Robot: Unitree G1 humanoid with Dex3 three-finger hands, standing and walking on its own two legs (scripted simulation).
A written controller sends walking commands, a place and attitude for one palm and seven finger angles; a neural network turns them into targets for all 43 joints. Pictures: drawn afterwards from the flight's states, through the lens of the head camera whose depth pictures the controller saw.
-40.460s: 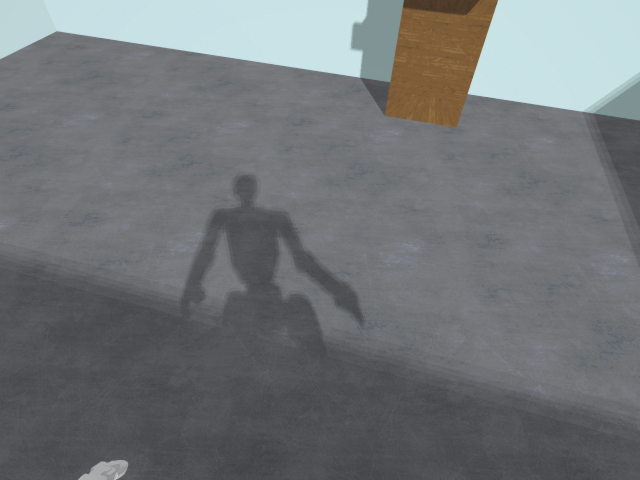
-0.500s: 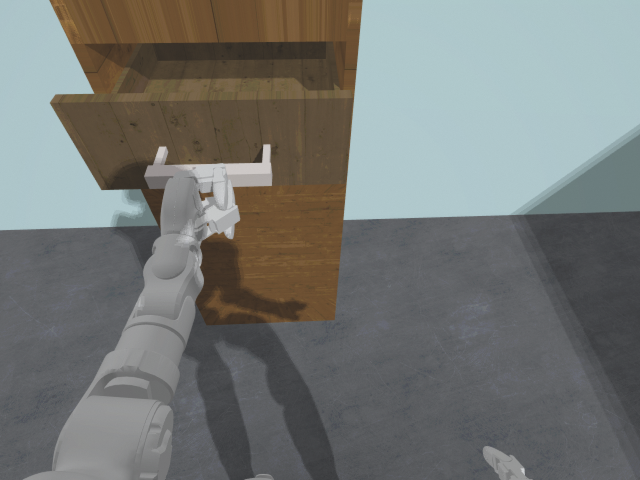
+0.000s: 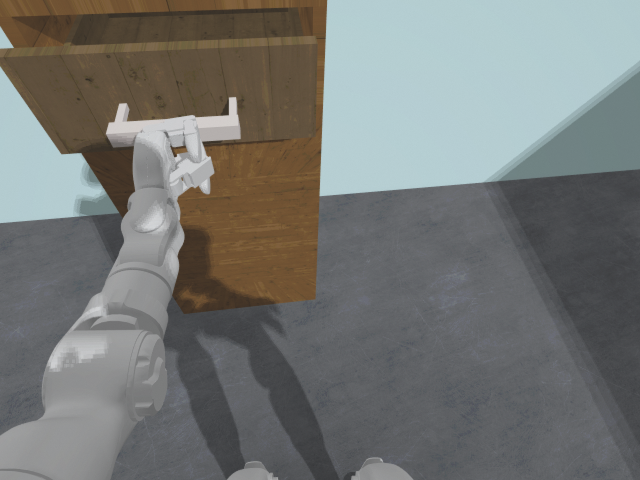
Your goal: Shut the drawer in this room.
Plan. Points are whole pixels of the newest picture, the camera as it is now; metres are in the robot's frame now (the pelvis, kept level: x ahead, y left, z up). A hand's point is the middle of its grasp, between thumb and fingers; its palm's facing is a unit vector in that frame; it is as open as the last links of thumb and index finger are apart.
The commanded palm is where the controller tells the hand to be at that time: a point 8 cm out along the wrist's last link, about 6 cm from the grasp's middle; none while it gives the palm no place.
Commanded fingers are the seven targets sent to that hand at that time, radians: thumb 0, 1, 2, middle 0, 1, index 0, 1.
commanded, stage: push the drawer shut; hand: left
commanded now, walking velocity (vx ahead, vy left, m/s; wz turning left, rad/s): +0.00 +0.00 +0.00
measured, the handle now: (177, 119) +0.56 +0.17 +0.12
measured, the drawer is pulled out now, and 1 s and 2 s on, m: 0.09 0.00 0.00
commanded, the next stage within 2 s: pull the fist back off the drawer in 0.96 s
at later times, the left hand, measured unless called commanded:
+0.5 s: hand (202, 128) +0.54 +0.13 +0.12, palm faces +0.08 -1.00 -0.01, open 3.1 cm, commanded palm +0.54 +0.18 +0.12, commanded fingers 0.00 0.90 0.90 -1.40 -1.60 -1.40 -1.60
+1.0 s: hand (198, 113) +0.58 +0.14 +0.12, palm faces +0.08 -1.00 -0.02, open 3.0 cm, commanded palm +0.61 +0.18 +0.12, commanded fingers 0.00 0.90 0.90 -1.40 -1.60 -1.40 -1.60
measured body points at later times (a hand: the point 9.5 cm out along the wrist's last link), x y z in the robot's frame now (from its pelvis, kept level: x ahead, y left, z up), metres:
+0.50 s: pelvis +0.02 +0.00 +0.00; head +0.11 +0.01 +0.44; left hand +0.53 +0.19 +0.12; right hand +0.01 -0.27 -0.12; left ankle +0.04 +0.11 -0.71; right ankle +0.03 -0.12 -0.71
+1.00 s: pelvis +0.01 +0.01 -0.01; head +0.14 +0.02 +0.42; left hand +0.57 +0.20 +0.12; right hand -0.04 -0.25 -0.12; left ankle +0.04 +0.11 -0.71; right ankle +0.03 -0.12 -0.71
